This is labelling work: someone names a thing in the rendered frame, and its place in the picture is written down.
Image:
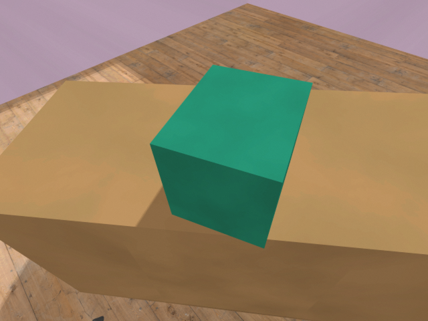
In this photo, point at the pedestal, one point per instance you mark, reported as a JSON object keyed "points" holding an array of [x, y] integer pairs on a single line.
{"points": [[81, 196]]}

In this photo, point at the carton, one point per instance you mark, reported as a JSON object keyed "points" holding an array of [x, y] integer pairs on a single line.
{"points": [[224, 154]]}

